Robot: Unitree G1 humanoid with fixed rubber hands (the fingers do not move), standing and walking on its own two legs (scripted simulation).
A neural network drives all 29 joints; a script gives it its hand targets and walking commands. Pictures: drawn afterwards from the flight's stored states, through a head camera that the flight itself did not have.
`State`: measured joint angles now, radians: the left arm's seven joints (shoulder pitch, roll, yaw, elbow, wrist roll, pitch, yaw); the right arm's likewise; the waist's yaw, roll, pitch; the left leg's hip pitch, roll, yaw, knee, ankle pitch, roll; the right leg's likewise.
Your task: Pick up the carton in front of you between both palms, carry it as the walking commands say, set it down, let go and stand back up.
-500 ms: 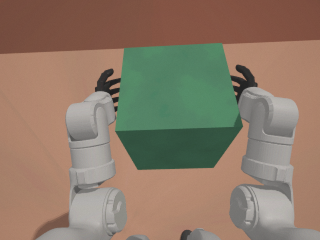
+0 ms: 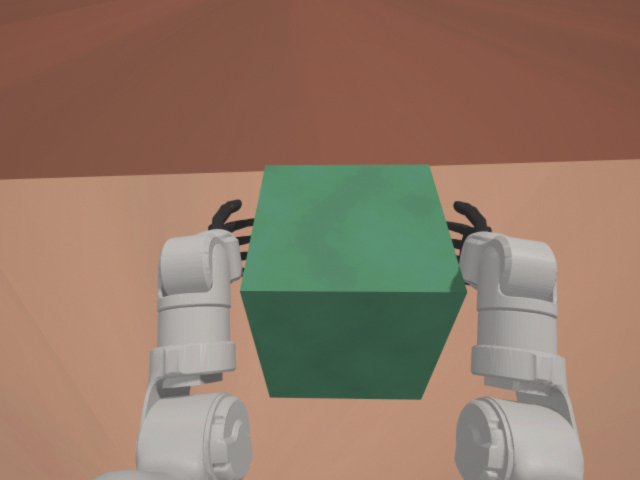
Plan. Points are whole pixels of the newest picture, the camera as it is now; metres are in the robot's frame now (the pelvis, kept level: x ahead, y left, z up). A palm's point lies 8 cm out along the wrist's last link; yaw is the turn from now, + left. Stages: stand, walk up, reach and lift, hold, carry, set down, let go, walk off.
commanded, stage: carry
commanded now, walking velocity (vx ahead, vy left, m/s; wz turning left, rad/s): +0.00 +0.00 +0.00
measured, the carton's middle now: (345, 286) +0.35 +0.00 +0.07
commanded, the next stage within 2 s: none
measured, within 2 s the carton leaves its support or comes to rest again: neither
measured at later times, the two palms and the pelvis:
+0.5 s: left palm (213, 214) +0.38 +0.16 +0.16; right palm (457, 209) +0.39 -0.14 +0.17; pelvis +0.04 +0.01 -0.01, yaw +0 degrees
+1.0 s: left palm (247, 111) +0.62 +0.16 +0.18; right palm (426, 100) +0.65 -0.14 +0.18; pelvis +0.27 -0.03 +0.03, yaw +1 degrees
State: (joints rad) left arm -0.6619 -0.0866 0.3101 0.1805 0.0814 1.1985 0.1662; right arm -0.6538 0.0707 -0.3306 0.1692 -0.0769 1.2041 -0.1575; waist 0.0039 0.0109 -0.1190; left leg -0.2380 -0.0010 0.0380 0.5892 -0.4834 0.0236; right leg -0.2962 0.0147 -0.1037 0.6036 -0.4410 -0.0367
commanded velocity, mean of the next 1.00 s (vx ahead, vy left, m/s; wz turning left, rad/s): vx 0.42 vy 0.00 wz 0.00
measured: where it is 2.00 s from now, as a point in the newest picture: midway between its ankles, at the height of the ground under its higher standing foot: (347, 287)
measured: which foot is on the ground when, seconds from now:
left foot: down 0.00-0.74, up 0.76-1.00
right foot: down 0.00-0.52, up 0.54-0.72, down 0.74-1.00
